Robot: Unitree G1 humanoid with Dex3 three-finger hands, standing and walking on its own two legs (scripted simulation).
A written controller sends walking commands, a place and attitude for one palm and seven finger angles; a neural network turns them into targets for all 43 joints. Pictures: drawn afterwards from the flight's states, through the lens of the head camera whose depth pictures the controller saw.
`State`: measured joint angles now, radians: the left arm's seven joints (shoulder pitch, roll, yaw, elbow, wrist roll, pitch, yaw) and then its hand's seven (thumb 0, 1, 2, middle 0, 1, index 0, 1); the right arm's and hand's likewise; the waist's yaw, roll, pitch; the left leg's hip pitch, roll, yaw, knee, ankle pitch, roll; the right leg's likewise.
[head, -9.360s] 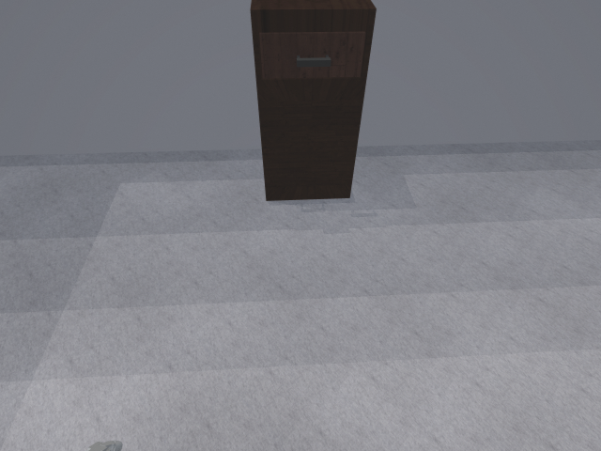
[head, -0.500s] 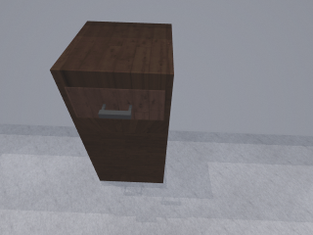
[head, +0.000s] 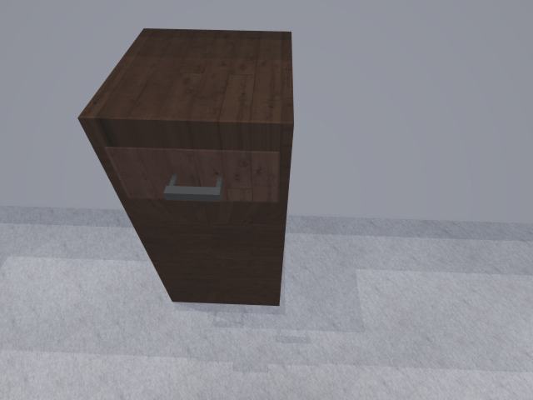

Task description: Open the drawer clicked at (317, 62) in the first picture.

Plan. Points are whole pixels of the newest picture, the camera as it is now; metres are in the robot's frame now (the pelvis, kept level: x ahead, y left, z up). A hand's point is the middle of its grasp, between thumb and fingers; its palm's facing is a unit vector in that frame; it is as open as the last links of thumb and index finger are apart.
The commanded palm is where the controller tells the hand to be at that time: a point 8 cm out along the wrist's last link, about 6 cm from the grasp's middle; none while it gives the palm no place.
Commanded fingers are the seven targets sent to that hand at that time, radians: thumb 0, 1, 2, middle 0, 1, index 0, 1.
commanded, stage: look again from close up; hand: left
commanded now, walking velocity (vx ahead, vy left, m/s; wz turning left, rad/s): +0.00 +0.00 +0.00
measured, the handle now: (195, 186) +0.55 +0.20 -0.06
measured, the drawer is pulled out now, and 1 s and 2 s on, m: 0.00 0.00 0.00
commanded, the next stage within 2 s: raise the hand with hooked fingers in 0.38 s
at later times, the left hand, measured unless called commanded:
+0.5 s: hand out of the picture +0.02 +0.15 -0.18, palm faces +0.04 -0.98 -0.18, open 7.4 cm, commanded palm +0.12 +0.20 -0.07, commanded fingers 0.00 0.85 0.88 -0.20 -0.33 -0.20 -0.33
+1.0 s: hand (151, 382) +0.16 +0.19 -0.07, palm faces +0.02 -0.09 -1.00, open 9.1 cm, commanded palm +0.17 +0.20 +0.00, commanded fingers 0.00 0.27 0.63 -0.25 -0.70 -0.25 -0.70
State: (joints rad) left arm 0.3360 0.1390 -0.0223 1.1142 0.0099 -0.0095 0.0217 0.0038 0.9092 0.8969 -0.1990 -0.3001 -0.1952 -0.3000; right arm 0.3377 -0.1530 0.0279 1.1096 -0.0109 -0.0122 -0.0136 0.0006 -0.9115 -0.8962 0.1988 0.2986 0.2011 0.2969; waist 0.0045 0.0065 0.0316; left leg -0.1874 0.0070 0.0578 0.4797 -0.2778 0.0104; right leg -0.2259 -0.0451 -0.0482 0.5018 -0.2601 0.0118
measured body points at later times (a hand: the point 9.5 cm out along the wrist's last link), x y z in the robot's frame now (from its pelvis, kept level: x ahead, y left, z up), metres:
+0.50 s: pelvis +0.03 -0.01 +0.00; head +0.04 -0.01 +0.45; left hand +0.02 +0.20 -0.16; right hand +0.03 -0.23 -0.16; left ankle -0.01 +0.11 -0.74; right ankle +0.00 -0.13 -0.74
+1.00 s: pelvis -0.02 -0.04 -0.05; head +0.02 -0.05 +0.39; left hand +0.15 +0.19 -0.01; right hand +0.26 -0.25 -0.11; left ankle -0.01 +0.11 -0.74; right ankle +0.01 -0.13 -0.74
